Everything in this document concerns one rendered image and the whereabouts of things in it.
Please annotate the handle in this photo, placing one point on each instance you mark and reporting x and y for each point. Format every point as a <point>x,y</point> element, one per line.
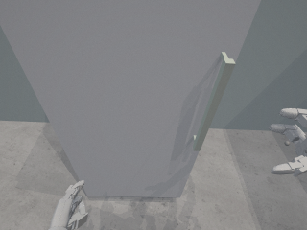
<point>219,87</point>

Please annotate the robot left hand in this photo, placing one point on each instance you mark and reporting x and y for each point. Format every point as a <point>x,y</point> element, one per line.
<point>63,214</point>

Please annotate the fridge door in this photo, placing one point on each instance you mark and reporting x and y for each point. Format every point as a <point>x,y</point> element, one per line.
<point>125,83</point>

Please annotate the robot right hand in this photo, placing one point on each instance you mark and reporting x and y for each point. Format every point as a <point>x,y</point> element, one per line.
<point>297,166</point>

